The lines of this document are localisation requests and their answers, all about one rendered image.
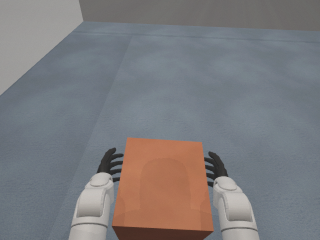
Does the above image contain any right robot forearm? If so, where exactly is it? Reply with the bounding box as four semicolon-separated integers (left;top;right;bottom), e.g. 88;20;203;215
213;176;260;240

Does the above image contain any left robot hand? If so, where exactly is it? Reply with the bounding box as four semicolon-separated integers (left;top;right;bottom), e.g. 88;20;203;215
97;147;124;183

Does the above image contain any right robot hand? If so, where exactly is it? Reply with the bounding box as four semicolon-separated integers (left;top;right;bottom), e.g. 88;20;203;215
204;151;229;187

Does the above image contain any carton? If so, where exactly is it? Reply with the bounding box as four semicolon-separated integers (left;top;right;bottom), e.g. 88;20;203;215
111;137;214;240

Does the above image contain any left robot forearm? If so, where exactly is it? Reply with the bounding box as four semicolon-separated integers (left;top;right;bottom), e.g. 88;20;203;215
68;172;114;240

